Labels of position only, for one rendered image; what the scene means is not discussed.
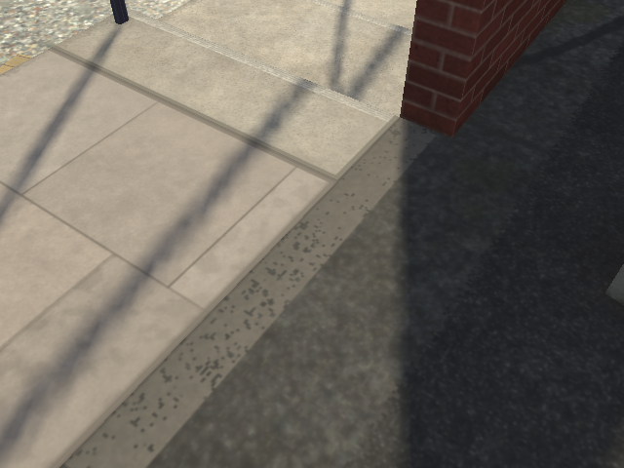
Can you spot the stairs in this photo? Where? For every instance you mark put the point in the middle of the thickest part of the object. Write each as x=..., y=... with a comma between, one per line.
x=359, y=48

